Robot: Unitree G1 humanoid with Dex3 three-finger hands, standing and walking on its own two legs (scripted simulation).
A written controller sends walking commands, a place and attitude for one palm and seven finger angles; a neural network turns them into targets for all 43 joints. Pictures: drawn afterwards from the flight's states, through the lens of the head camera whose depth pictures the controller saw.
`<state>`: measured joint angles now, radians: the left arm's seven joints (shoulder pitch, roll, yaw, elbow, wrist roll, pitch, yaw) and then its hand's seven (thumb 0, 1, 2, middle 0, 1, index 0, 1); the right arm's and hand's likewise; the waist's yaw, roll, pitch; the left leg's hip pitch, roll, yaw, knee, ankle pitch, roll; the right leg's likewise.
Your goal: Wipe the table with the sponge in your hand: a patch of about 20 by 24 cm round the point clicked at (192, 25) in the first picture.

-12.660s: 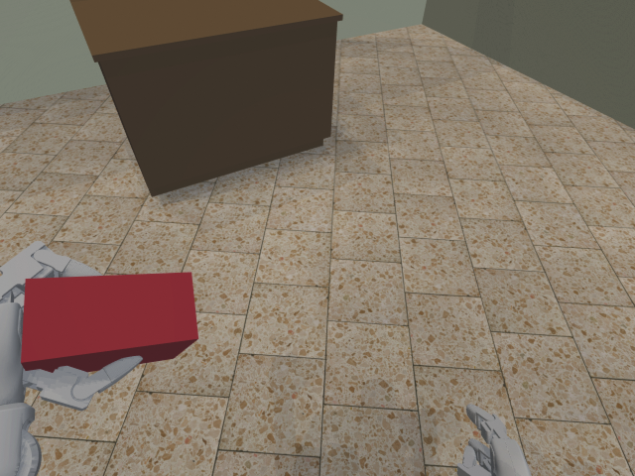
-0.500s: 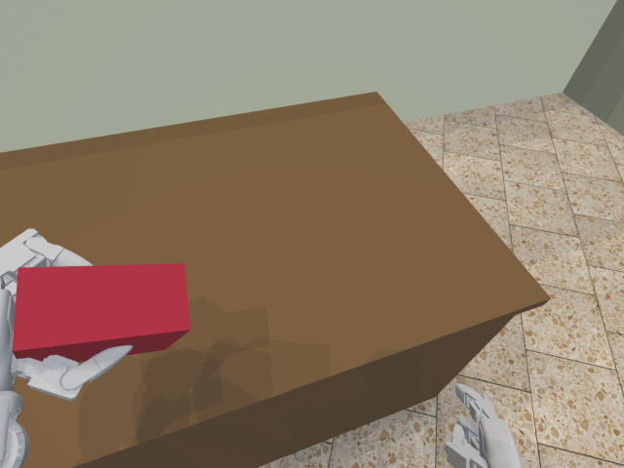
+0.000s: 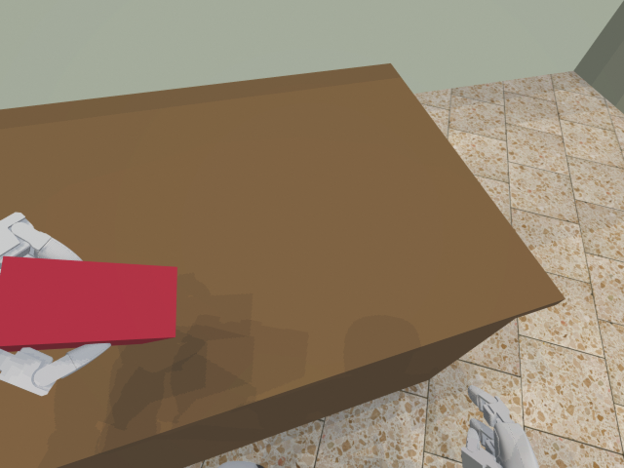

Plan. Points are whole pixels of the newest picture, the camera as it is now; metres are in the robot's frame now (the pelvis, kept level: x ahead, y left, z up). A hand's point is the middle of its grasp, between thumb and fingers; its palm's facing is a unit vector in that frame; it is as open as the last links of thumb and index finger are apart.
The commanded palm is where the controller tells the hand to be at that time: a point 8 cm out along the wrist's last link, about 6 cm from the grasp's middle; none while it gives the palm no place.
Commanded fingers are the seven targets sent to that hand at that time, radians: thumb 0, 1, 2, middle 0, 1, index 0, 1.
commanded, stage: shuffle to correct the standing spot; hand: left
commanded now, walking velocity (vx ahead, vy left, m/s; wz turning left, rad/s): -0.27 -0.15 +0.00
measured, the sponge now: (112, 308) +0.24 +0.22 +0.11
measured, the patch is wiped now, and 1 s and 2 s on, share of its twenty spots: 0.00 0.00 0.00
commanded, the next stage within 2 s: none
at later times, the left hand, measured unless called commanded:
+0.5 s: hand (80, 411) +0.14 +0.19 +0.16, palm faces +0.27 -0.87 -0.42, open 10.0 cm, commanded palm +0.09 +0.24 +0.18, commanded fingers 0.00 0.10 1.30 -1.20 -1.60 -1.20 -1.60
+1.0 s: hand out of the picture +0.08 +0.16 +0.17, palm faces +0.33 -0.87 -0.35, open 10.0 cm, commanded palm +0.04 +0.20 +0.18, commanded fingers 0.00 0.10 1.30 -1.20 -1.60 -1.20 -1.60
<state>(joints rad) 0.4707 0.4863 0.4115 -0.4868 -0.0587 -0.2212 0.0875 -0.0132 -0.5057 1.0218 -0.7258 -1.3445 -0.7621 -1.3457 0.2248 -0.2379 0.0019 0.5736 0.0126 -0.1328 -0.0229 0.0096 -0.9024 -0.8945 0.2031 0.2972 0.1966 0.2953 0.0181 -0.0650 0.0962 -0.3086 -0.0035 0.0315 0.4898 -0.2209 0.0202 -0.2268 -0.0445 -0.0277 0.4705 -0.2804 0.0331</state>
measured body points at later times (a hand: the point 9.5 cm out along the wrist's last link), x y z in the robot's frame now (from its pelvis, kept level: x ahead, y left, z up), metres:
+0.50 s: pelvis -0.08 -0.04 -0.01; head -0.05 -0.02 +0.44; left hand +0.12 +0.23 +0.19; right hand +0.07 -0.28 -0.08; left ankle +0.02 +0.10 -0.74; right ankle -0.03 -0.14 -0.74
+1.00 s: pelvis -0.13 -0.07 -0.02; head -0.15 -0.05 +0.43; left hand +0.06 +0.21 +0.19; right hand +0.02 -0.30 -0.09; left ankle -0.10 +0.06 -0.68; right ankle -0.03 -0.14 -0.74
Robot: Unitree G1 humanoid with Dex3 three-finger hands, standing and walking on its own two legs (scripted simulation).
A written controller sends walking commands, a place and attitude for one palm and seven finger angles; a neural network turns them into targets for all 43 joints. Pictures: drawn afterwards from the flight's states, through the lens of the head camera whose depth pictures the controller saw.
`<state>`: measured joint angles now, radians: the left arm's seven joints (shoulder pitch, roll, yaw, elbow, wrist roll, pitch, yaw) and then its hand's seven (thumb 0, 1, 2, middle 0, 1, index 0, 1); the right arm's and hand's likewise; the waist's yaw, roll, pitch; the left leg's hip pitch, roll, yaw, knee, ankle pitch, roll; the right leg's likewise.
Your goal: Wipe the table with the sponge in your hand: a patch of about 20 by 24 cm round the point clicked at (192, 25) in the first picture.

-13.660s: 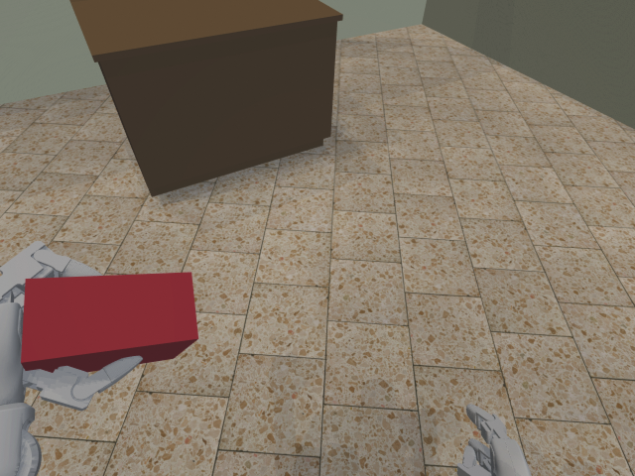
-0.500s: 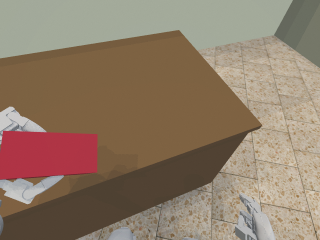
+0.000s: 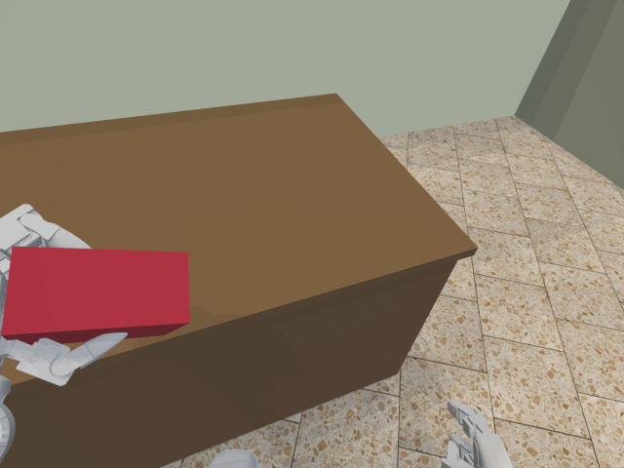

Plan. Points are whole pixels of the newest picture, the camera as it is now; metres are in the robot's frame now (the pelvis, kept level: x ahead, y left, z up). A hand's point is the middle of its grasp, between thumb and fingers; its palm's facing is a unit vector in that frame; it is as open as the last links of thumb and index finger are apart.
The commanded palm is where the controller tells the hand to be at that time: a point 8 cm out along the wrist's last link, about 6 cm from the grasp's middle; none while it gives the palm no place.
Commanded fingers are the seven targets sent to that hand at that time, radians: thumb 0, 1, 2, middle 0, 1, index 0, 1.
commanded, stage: shuffle to correct the standing spot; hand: left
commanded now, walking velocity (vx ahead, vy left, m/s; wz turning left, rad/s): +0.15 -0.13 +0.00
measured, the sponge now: (128, 298) +0.22 +0.20 +0.17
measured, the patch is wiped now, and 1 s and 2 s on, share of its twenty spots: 0.00 0.00 0.00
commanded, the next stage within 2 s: come to a stop and stand still in 1.50 s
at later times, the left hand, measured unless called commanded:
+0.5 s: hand (147, 320) +0.20 +0.18 +0.17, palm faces +0.36 -0.86 -0.37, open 10.0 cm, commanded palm +0.14 +0.21 +0.20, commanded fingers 0.00 0.10 1.30 -1.20 -1.60 -1.20 -1.60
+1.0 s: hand (229, 329) +0.21 +0.10 +0.16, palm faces +0.34 -0.82 -0.45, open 10.0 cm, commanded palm +0.16 +0.14 +0.20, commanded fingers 0.00 0.10 1.30 -1.20 -1.60 -1.20 -1.60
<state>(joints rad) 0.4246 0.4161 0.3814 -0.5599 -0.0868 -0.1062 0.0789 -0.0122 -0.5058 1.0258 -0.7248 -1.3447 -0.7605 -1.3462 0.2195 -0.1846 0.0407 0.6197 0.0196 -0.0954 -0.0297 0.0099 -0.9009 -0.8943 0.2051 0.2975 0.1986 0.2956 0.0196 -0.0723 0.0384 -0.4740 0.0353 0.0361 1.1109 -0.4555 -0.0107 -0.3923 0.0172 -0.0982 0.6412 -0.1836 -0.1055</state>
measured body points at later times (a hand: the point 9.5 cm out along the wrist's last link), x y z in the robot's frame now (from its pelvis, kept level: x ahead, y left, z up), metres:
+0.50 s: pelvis -0.03 -0.07 +0.00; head -0.02 -0.05 +0.45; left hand +0.18 +0.22 +0.19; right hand +0.13 -0.31 -0.08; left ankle -0.02 +0.04 -0.70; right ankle +0.04 -0.17 -0.72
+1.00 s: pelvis +0.00 -0.14 +0.02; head +0.04 -0.15 +0.47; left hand +0.18 +0.15 +0.19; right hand +0.17 -0.39 -0.07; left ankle +0.03 +0.01 -0.69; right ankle +0.06 -0.19 -0.72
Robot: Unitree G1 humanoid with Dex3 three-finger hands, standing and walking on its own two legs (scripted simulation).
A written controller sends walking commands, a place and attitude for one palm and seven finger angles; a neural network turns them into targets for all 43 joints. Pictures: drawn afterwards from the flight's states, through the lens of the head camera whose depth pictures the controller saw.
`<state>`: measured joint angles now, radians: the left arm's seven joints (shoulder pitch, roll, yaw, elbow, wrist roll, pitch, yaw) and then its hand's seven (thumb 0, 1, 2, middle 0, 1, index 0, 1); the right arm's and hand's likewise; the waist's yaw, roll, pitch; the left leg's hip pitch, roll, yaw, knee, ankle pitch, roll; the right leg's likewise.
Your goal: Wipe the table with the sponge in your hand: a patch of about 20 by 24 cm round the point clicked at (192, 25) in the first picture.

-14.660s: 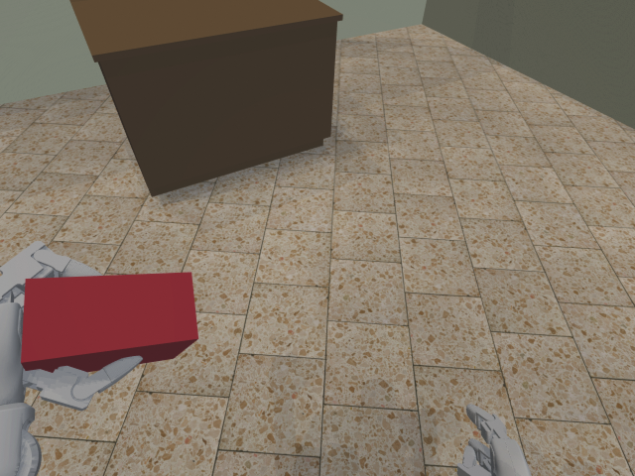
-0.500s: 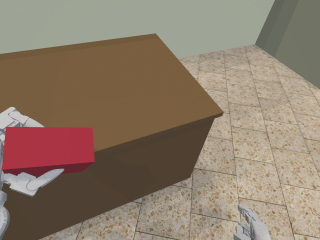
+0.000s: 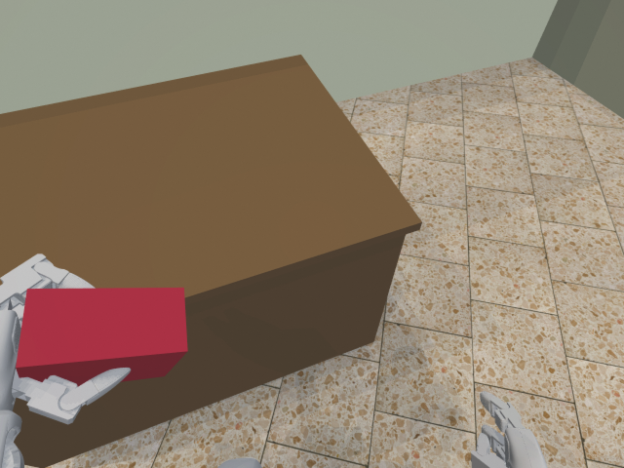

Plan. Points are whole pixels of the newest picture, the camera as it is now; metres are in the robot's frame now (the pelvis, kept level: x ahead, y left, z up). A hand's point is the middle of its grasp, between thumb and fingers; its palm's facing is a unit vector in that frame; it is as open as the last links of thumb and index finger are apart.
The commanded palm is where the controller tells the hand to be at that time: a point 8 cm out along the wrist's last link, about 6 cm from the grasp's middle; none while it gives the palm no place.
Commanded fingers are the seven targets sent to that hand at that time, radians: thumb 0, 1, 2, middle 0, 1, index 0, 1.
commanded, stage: shuffle to correct the standing spot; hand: left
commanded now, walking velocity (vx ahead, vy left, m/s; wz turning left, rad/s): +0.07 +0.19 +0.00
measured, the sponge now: (130, 337) +0.22 +0.20 +0.11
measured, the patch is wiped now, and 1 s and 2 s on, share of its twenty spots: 0.00 0.00 0.00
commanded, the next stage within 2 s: come to a stop and stand still in 0.50 s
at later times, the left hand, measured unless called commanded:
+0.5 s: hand out of the picture +0.20 +0.31 +0.15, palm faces +0.37 -0.80 -0.47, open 10.0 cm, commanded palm +0.15 +0.35 +0.17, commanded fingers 0.00 0.10 1.30 -1.20 -1.60 -1.20 -1.60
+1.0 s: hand out of the picture +0.24 +0.33 +0.16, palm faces +0.34 -0.82 -0.47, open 10.0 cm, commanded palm +0.18 +0.37 +0.17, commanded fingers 0.00 0.10 1.30 -1.20 -1.60 -1.20 -1.60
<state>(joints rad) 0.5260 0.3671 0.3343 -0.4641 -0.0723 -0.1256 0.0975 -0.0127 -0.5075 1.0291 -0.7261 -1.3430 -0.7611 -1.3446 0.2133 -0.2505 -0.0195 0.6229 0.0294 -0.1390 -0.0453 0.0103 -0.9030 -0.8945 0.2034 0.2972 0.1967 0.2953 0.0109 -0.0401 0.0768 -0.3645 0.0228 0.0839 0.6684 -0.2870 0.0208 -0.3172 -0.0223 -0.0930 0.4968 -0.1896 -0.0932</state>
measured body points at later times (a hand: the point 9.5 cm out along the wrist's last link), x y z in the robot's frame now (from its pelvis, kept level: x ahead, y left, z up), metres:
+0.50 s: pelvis +0.00 +0.07 -0.01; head +0.03 +0.06 +0.43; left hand +0.18 +0.35 +0.18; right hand +0.17 -0.15 -0.11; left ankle +0.02 +0.18 -0.74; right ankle +0.05 -0.05 -0.74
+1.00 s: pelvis +0.02 +0.09 +0.00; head +0.06 +0.08 +0.44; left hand +0.21 +0.37 +0.19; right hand +0.21 -0.14 -0.09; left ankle +0.02 +0.18 -0.74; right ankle +0.06 +0.00 -0.74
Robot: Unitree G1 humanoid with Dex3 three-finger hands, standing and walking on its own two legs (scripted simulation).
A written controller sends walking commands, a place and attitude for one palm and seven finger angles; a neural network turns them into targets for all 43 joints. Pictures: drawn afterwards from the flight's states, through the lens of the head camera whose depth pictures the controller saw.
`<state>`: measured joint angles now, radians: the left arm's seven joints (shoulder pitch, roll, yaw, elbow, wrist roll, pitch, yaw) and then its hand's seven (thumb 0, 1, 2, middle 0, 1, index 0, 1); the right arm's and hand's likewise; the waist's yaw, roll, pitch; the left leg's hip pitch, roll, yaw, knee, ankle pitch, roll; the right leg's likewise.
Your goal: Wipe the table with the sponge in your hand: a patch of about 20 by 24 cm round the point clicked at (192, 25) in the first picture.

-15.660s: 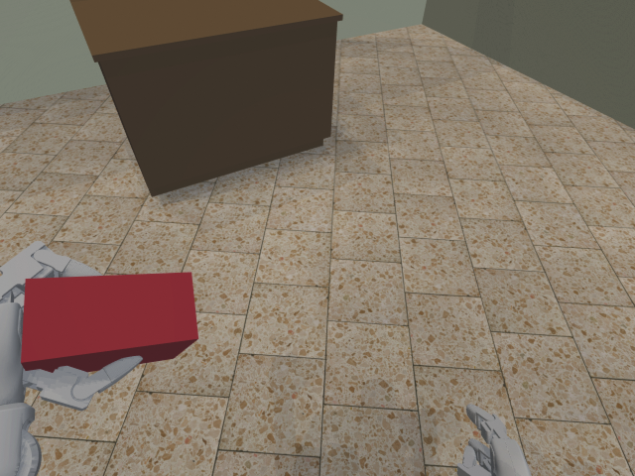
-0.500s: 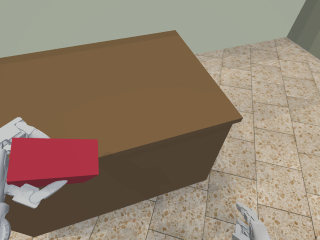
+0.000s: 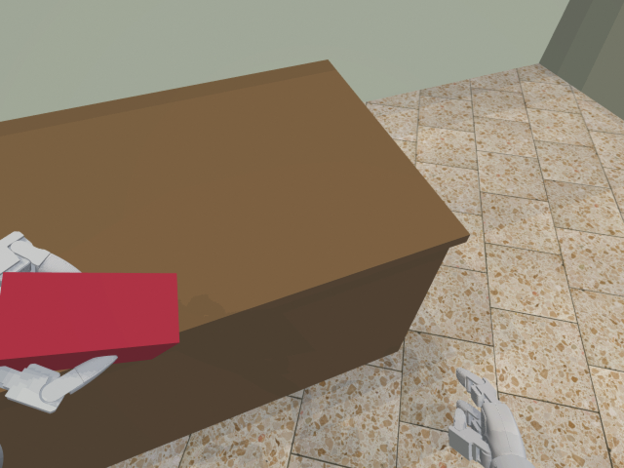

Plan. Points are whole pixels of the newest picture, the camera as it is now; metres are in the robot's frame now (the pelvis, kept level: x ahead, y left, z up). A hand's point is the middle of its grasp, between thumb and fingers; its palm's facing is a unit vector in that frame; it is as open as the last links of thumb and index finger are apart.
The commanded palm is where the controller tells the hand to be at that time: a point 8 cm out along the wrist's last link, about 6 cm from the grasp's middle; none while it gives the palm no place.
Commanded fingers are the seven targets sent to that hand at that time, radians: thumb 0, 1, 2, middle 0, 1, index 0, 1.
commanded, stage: come to a stop and stand still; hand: left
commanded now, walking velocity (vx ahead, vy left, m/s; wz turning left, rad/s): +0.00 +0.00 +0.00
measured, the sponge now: (117, 322) +0.23 +0.20 +0.14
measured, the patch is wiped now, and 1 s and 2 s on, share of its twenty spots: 0.00 0.00 0.00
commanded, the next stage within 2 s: look again from close up in 0.52 s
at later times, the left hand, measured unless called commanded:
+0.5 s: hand (81, 336) +0.20 +0.22 +0.16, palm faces +0.36 -0.83 -0.42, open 10.0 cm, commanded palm +0.15 +0.26 +0.18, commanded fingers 0.00 0.10 1.30 -1.20 -1.60 -1.20 -1.60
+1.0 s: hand (26, 310) +0.22 +0.27 +0.16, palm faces +0.40 -0.84 -0.38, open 10.0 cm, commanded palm +0.16 +0.29 +0.18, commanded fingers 0.00 0.10 1.30 -1.20 -1.60 -1.20 -1.60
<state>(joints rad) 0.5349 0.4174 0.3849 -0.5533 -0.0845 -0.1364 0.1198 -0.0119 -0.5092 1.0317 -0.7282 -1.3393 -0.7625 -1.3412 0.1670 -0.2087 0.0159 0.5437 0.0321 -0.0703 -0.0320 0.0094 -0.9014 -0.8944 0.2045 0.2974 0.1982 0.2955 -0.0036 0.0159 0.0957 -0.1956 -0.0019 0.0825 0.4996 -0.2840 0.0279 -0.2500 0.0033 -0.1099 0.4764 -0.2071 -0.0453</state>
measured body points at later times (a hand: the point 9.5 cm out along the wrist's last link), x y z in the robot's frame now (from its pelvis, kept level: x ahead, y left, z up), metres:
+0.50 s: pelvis -0.01 -0.02 +0.00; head +0.01 -0.03 +0.45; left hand +0.18 +0.26 +0.18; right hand +0.16 -0.26 -0.09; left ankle -0.01 +0.09 -0.74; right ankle +0.03 -0.09 -0.74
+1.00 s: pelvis -0.01 +0.01 +0.00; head +0.01 +0.04 +0.45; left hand +0.19 +0.32 +0.18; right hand +0.14 -0.21 -0.07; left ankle -0.01 +0.09 -0.74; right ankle +0.03 -0.09 -0.74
